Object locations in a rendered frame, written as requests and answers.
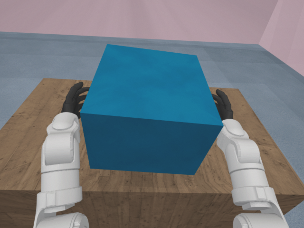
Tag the left robot forearm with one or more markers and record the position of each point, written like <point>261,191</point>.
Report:
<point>60,161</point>

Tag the pedestal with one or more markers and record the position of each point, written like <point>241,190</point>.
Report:
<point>132,199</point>

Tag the robot left upper arm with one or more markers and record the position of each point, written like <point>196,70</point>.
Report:
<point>71,220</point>

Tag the robot right hand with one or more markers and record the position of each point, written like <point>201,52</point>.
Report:
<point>223,105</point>

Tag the robot right upper arm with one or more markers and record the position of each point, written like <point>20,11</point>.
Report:
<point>258,220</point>

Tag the carton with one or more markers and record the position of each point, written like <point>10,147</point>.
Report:
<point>149,111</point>

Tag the robot left hand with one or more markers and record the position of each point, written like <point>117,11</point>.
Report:
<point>71,104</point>

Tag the right robot forearm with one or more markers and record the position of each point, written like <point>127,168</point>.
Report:
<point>250,186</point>

